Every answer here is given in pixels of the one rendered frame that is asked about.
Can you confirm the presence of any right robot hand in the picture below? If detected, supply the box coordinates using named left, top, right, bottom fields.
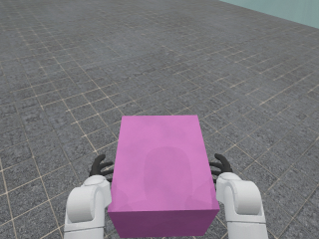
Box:
left=209, top=153, right=233, bottom=192

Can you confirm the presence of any carton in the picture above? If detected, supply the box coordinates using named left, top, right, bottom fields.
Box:
left=108, top=115, right=220, bottom=238

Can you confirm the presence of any right robot forearm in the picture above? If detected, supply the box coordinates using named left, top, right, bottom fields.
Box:
left=215, top=172, right=268, bottom=239

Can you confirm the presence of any left robot hand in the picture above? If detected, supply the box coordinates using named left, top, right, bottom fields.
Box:
left=89, top=153, right=114, bottom=189

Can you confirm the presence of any left robot forearm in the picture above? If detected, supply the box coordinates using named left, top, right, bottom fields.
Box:
left=64, top=174, right=112, bottom=239

